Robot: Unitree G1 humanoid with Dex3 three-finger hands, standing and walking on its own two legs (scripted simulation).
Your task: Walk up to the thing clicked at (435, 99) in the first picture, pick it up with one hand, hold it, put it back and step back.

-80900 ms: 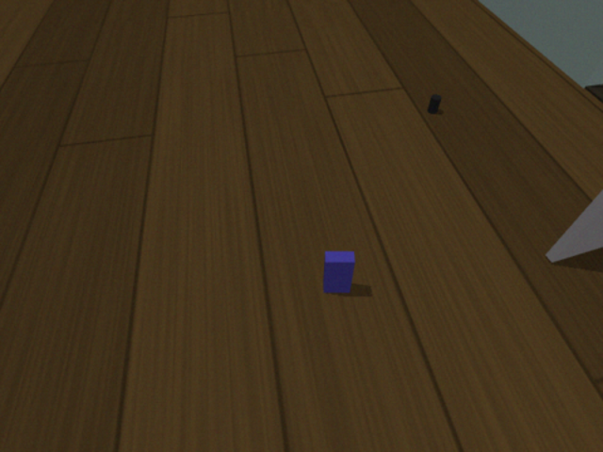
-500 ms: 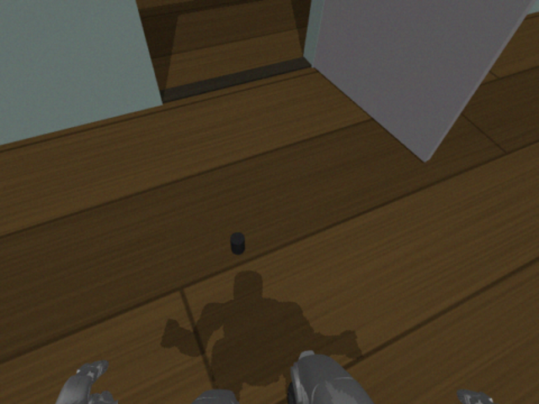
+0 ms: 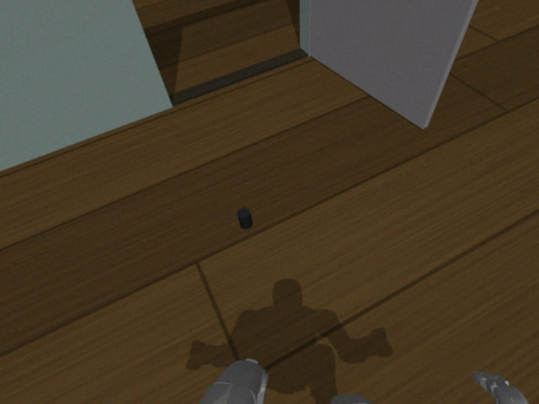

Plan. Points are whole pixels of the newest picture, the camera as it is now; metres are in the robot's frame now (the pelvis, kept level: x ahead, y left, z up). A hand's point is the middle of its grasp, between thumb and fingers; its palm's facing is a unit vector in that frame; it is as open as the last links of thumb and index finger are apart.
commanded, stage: step back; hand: left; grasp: from above
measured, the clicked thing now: (244, 218) +0.86 +0.22 -0.72
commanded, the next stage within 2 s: stand in 1.68 s
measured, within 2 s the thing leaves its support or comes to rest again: neither
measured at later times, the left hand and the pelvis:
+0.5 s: hand out of the picture -0.11 +0.23 -0.16, palm faces +0.07 -0.93 -0.37, open 7.4 cm; pelvis -0.17 -0.04 -0.01, yaw +3 degrees
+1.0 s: hand out of the picture -0.22 +0.24 -0.15, palm faces +0.10 -0.90 -0.43, open 7.4 cm; pelvis -0.24 -0.05 +0.00, yaw +6 degrees
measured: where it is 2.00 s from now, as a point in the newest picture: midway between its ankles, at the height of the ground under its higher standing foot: outside the picture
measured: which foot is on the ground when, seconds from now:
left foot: up 0.00-0.20, down 0.22-0.58, up 0.60-0.86, down 0.88-1.00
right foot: down 0.00-0.24, up 0.26-0.52, down 0.54-0.92, up 0.94-1.00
